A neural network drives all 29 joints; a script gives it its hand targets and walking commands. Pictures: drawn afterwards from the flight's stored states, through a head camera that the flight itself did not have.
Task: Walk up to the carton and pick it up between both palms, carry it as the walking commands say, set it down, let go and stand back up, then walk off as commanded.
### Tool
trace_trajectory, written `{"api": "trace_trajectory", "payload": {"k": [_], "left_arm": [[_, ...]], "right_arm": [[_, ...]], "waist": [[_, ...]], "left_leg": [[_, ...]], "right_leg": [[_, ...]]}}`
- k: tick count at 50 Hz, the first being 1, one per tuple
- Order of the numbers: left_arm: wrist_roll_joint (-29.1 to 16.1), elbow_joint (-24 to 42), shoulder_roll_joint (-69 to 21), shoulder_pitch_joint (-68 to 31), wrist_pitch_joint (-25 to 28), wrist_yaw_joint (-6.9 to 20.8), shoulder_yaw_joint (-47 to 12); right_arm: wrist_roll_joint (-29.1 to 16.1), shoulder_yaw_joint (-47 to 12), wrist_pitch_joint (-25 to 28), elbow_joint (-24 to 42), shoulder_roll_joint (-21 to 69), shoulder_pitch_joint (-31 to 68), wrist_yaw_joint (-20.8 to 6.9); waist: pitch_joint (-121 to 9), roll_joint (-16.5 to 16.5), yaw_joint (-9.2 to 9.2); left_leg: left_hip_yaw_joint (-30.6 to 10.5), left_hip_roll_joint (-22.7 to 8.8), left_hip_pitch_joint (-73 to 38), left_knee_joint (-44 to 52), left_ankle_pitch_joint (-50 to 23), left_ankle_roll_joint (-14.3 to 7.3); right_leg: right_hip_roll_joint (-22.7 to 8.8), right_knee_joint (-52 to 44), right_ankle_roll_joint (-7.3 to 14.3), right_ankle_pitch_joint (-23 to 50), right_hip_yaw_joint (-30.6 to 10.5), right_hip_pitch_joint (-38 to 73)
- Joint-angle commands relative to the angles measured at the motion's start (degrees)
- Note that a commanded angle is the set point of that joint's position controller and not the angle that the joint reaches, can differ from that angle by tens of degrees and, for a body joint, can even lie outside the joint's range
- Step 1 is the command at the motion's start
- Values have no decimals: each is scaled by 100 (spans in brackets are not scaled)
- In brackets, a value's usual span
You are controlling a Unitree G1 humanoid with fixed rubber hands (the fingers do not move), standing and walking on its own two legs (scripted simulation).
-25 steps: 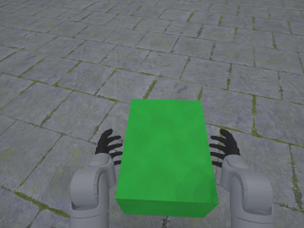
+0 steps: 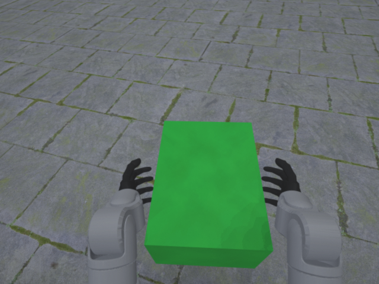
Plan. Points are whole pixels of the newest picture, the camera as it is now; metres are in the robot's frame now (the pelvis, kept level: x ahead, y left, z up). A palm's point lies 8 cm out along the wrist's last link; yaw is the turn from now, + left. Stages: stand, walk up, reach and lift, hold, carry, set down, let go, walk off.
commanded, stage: carry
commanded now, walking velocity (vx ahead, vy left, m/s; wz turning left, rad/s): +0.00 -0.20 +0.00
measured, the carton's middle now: (206, 189) +0.34 +0.01 +0.01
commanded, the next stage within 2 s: none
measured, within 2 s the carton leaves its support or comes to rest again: neither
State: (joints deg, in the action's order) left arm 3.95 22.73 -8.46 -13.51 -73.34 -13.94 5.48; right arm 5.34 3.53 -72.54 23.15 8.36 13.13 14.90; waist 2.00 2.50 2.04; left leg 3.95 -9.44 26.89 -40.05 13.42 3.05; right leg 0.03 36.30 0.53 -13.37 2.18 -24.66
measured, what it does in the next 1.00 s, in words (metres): steps to the right: left foot, then right foot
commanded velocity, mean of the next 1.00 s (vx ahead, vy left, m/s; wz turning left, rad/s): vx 0.00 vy -0.20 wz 0.00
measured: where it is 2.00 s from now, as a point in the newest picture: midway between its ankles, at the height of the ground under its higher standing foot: outside the picture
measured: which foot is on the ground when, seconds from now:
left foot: down 0.00-0.00, up 0.02-0.20, down 0.22-0.50, up 0.52-0.66, down 0.68-0.90, up 0.92-1.00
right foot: down 0.00-0.24, up 0.26-0.46, down 0.48-0.70, up 0.72-0.84, down 0.86-1.00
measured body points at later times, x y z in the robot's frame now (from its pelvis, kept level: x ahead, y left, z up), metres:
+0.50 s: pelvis -0.08 -0.11 +0.01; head -0.05 -0.11 +0.46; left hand +0.20 +0.06 +0.09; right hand +0.22 -0.24 +0.09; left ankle -0.04 +0.06 -0.71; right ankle -0.03 -0.24 -0.72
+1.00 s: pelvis -0.18 -0.23 +0.01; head -0.13 -0.24 +0.45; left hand +0.12 -0.08 +0.09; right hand +0.12 -0.38 +0.08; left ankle -0.16 -0.07 -0.67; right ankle -0.08 -0.29 -0.71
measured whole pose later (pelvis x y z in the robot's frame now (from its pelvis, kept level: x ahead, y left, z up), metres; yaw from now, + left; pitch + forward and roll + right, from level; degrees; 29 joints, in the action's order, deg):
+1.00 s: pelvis -0.18 -0.23 +0.01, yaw +1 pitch +2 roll +2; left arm 3.8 22.8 -9.0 -15.6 -71.8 -13.5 6.0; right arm 5.1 4.2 -71.4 25.3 8.5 13.6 15.5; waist 4.2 0.4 0.0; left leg 3.6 -6.0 32.0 -57.5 29.6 2.4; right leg 0.2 35.3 5.4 -9.8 5.9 -28.1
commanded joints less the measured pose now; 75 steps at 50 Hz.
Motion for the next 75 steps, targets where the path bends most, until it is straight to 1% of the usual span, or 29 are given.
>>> {"api": "trace_trajectory", "payload": {"k": [1,3,6,10,12,13,14,16,21,24,27,32,34,37,43,44,46,52,54,58,59,61,62,65,69,71,72,74,75], "left_arm": [[-2576,1003,-5958,-2990,319,1608,-3818],[-2362,415,-5896,-2357,235,1608,-3657],[-2403,1043,-6049,-2855,400,1603,-3632],[-2371,1531,-5927,-3135,445,1494,-3575],[-2218,1141,-5858,-2625,375,1425,-3450],[-2165,1081,-6037,-2506,332,1445,-3676],[-2183,1146,-5946,-2900,334,1519,-3753],[-2286,1160,-6140,-2922,380,1543,-3886],[-2561,1372,-5878,-3337,388,1537,-4002],[-2577,851,-6106,-2718,276,1601,-3899],[-2563,737,-6114,-2755,344,1620,-3850],[-2364,819,-6054,-2670,328,1578,-3565],[-2394,1243,-6038,-3029,420,1520,-3659],[-2100,991,-5989,-2629,361,1455,-3573],[-2493,1274,-6068,-3034,466,1571,-3781],[-2531,1320,-6147,-3168,424,1576,-3888],[-2509,1078,-5962,-2613,440,1607,-3620],[-2276,870,-5867,-2355,346,1592,-3422],[-2323,1485,-5744,-3025,479,1552,-3402],[-2297,1381,-5861,-2854,455,1491,-3482],[-2276,1083,-5827,-2540,372,1471,-3468],[-2212,867,-6034,-2283,255,1494,-3629],[-2287,1122,-6045,-2813,325,1532,-3889],[-2513,1341,-6282,-3267,461,1596,-4055],[-2654,1468,-5965,-3142,408,1559,-4006],[-2649,1035,-5884,-2628,314,1568,-3942],[-2766,1055,-5960,-2737,283,1614,-3959],[-2629,715,-5913,-2730,273,1587,-3910],[-2528,467,-5944,-2114,263,1585,-3744]], "right_arm": [[-1942,-3092,301,870,5585,2245,-1485],[-2081,-3298,251,772,5563,2440,-1542],[-2437,-3508,358,1117,5915,3126,-1610],[-2557,-3359,324,842,6100,2861,-1613],[-2483,-3299,255,794,5940,2703,-1594],[-2448,-3229,332,777,5818,2802,-1644],[-2387,-3255,391,796,5859,2782,-1673],[-2398,-3423,399,1106,6088,2909,-1679],[-2225,-3078,407,896,5906,2556,-1603],[-2122,-3116,395,1098,5711,2541,-1508],[-2075,-3297,321,1000,5653,2492,-1519],[-2431,-3400,280,834,5993,2846,-1593],[-2543,-3376,344,1100,6023,3066,-1638],[-2478,-3271,328,774,5931,2722,-1670],[-2411,-3386,472,1204,6041,2836,-1591],[-2360,-3348,465,1217,5993,2763,-1570],[-2263,-3505,385,1325,5791,2538,-1503],[-2454,-3508,331,954,5819,2778,-1562],[-2617,-3580,359,1099,5973,3101,-1588],[-2583,-3510,343,972,6046,2760,-1576],[-2478,-3330,310,902,5906,2556,-1563],[-2308,-3191,330,566,5895,2515,-1563],[-2227,-3058,408,420,5986,2328,-1591],[-2375,-3365,494,1323,6201,3155,-1660],[-2212,-3112,449,1184,5921,2555,-1554],[-1951,-3011,403,972,5554,2116,-1431],[-1948,-2993,425,922,5615,2061,-1416],[-1909,-3117,329,1023,5488,2313,-1431],[-2063,-3274,286,943,5498,2228,-1496]], "waist": [[-2647,-2220,-165],[-2497,-1856,-141],[-2855,-1625,-107],[-3427,-1027,-76],[-3334,-365,-243],[-3367,1811,-262],[-2862,2038,-251],[-2596,653,-213],[-3057,1237,-247],[-3009,660,-160],[-2817,-2199,-137],[-3221,-1372,-101],[-3414,-807,-197],[-3373,1930,-260],[-3271,945,-199],[-3184,356,-198],[-2958,-2598,-142],[-3263,-797,-106],[-3315,-1073,-85],[-3501,-1415,-66],[-3458,-1055,-167],[-3486,1807,-284],[-2875,2211,-316],[-2653,516,-189],[-2764,1290,-239],[-2908,657,-173],[-3029,304,-213],[-2994,-1916,-182],[-3065,-2043,-122]], "left_leg": [[726,679,885,-1323,2081,128],[-6,457,263,-2084,2053,-73],[155,651,135,-1442,1303,-182],[361,914,-1265,389,1088,-395],[-920,-293,-2796,1912,679,-673],[-3240,-2172,-3024,2288,393,-1322],[-3656,-2464,-2133,2519,773,-1719],[-2213,-1754,-2235,2019,-388,-1369],[-919,-1004,-2508,1046,-3590,-1005],[-562,-650,-2019,580,-1901,-578],[247,508,200,-1136,2178,55],[280,599,-439,-231,860,-216],[57,348,-1602,1006,-172,-335],[-3131,-2223,-3094,2016,-1729,-1541],[-549,-798,-1666,823,-1816,-611],[-417,-507,-1044,452,-751,-505],[507,590,867,-1407,2343,133],[129,663,302,-2032,1599,-223],[298,850,-189,-1299,1573,-322],[318,927,-1356,675,1528,-505],[163,660,-2076,1674,594,-589],[-3182,-2143,-3145,2471,1105,-1522],[-3440,-2598,-2289,2447,278,-1917],[-1634,-1456,-2658,1636,-1733,-1131],[-706,-854,-2792,767,-4405,-922],[-398,-574,-2422,327,-3515,-552],[-271,-463,-1946,12,-2508,-350],[332,353,-65,-760,1237,190],[163,458,-148,-1156,2326,114]], "right_leg": [[-1958,-2051,819,444,-2414,1913],[-1719,-1710,923,143,-1906,876],[-1266,-1141,836,1523,-1203,1629],[-1172,-1283,667,562,-941,1338],[-739,-508,163,739,-531,72],[-17,826,-193,-1261,95,-1109],[-451,1814,-251,-1121,-644,-1139],[-364,1700,-203,-943,-475,-1274],[-30,412,-234,-838,249,-79],[150,-1503,-165,-381,420,1023],[-1774,-1479,802,2133,-1968,1906],[-1288,-495,839,3669,-767,2042],[-1099,-419,553,2606,-549,1225],[-61,1156,-169,-1653,-10,-1130],[-189,-765,63,-196,-48,1018],[-70,-1296,128,-210,-24,1716],[-1801,-1678,856,1852,-2231,2478],[-1453,-1430,922,1038,-1301,1960],[-1344,-1893,742,-260,-1227,1852],[-1219,-1829,588,657,-1000,1790],[-1147,-1671,392,698,-772,1252],[-226,364,-330,-866,-50,-632],[-482,1406,-291,-866,-649,-1082],[-283,1294,-253,-610,-435,-1222],[-43,-39,-308,-618,242,-131],[135,-1410,-179,-74,401,849],[-138,-1855,-141,588,197,1532],[-1547,-991,482,3904,-1506,2469],[-1615,-968,704,3692,-1671,2103]]}}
